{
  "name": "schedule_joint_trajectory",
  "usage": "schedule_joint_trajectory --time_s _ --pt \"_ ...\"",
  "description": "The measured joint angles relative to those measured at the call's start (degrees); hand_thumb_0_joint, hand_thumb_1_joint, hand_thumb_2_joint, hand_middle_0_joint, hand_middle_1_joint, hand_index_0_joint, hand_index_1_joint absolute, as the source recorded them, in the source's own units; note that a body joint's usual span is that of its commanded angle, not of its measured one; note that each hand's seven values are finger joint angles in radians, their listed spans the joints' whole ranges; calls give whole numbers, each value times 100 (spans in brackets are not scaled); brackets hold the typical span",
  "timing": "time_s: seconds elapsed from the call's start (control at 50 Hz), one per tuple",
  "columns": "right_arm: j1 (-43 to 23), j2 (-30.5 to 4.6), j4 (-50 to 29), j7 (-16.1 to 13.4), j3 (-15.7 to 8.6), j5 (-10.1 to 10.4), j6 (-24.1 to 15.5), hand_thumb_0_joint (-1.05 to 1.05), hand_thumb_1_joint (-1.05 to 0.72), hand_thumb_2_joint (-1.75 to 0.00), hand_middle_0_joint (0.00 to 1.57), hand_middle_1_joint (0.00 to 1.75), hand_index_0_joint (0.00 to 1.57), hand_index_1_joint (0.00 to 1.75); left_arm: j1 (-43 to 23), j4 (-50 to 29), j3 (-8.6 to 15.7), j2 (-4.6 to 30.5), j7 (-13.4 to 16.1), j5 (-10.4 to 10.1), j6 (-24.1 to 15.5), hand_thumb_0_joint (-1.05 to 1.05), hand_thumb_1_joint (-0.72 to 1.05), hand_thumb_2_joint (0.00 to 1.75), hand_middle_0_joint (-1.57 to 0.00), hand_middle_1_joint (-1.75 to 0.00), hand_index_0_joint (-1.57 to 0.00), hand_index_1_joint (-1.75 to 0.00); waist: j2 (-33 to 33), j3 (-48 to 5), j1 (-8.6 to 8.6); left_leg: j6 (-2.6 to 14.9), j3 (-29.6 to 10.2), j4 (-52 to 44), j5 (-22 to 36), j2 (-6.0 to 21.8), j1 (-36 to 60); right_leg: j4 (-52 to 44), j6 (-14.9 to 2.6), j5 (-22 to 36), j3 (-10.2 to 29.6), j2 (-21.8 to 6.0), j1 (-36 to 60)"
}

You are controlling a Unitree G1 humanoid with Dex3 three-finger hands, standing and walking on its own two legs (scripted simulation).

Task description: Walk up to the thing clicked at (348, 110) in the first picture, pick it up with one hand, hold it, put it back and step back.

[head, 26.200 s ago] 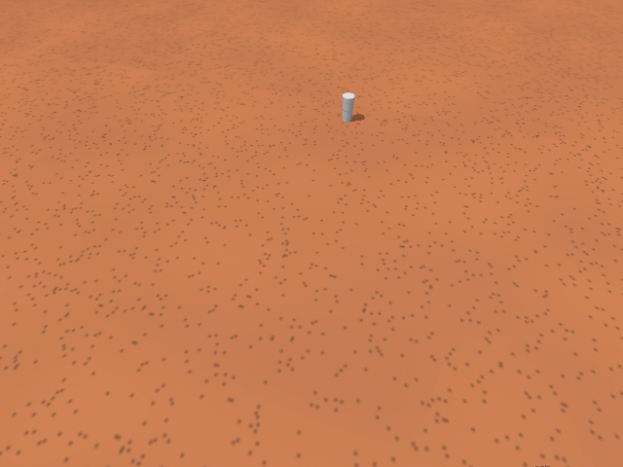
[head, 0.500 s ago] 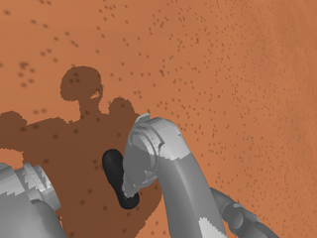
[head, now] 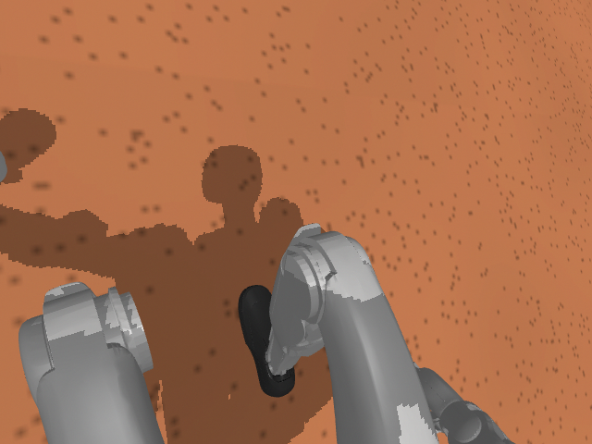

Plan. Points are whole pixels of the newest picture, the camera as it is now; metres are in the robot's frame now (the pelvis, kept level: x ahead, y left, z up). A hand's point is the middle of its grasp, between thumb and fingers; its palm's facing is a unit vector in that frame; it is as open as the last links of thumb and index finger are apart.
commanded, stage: home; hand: left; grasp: from the side
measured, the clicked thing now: out of the picture +0.51 +0.28 -0.25
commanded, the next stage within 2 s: none
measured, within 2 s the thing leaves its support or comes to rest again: neither
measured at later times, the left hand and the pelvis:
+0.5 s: hand out of the picture +0.32 +0.37 +0.01, palm faces +0.26 -0.83 -0.50, open 16.7 cm; pelvis +0.01 -0.01 +0.11, yaw +8 degrees
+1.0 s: hand out of the picture +0.28 +0.26 +0.22, palm faces +0.31 -0.88 -0.37, open 17.2 cm; pelvis +0.09 -0.02 +0.32, yaw +12 degrees
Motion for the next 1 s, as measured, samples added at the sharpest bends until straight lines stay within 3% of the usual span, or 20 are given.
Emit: schedule_joint_trajectory --time_s 0.08,0.14,0.22,0.3,0.42,0.52,0.66,0.84,1.0 --pt "224 140 24 27 -268 139 129 0 -93 -91 21 30 21 31 153 -762 418 -128 147 286 639 -1 -56 9 -8 -9 -8 -9 -6 -242 85 -43 102 -103 13 -7 -26 6 -22 -24 86 -39 -95" --pt "483 194 69 28 -580 246 173 0 -92 -91 21 30 21 31 487 -1393 454 -279 291 238 975 -1 -50 12 -8 -9 -8 -9 144 -549 205 -58 211 -190 -26 -15 -27 13 -42 -100 175 -78 -151" --pt "748 189 209 51 -1059 441 172 0 -91 -90 21 30 21 31 1016 -2033 97 -767 412 64 1385 -1 -45 14 -8 -9 -8 -9 531 -949 519 -17 429 -424 -37 -38 38 -80 -105 -208 335 -153 -133" --pt "841 180 302 86 -1487 711 170 0 -90 -90 21 30 21 30 1826 -2826 -361 -1519 409 -85 1817 -1 -44 13 -7 -8 -7 -8 888 -1322 873 50 687 -820 19 -17 191 -327 -154 -224 529 -191 -67" --pt "713 342 252 -19 -1966 1101 165 1 -90 -90 21 30 21 30 3122 -4320 -844 -2633 439 -251 2445 -1 -41 14 -7 -8 -7 -8 1007 -1686 1255 26 954 -1613 89 63 786 -918 -26 -159 747 -176 327" --pt "572 521 68 -302 -2086 1291 -63 1 -90 -90 21 30 21 30 3986 -5258 -1243 -3209 673 -385 2789 -1 -40 14 -8 -8 -8 -8 901 -1834 1402 -119 1007 -2491 120 86 1648 -1641 -77 -161 750 -193 1070" --pt "490 585 -57 -643 -2193 1305 -489 1 -90 -90 21 30 21 30 4633 -5635 -1647 -3685 1022 -572 3146 0 -44 12 -8 -8 -8 -8 881 -2045 1473 -290 1012 -3790 173 98 2999 -2759 -221 -216 670 -225 2344" --pt "745 542 -6 -917 -2337 1317 -903 1 -90 -90 21 30 21 30 5279 -5817 -2077 -4282 1291 -793 3578 0 -51 8 -7 -7 -7 -7 978 -2036 1476 -359 1091 -5333 310 176 4899 -4189 -291 -145 648 -173 4188" --pt "1307 647 57 -1096 -2325 1343 -1089 1 -90 -90 21 30 21 30 6179 -6451 -2503 -4749 1504 -956 4046 0 -52 8 -8 -8 -8 -8 975 -2007 1458 -383 1143 -6655 589 225 6543 -5480 -310 104 626 -126 5830"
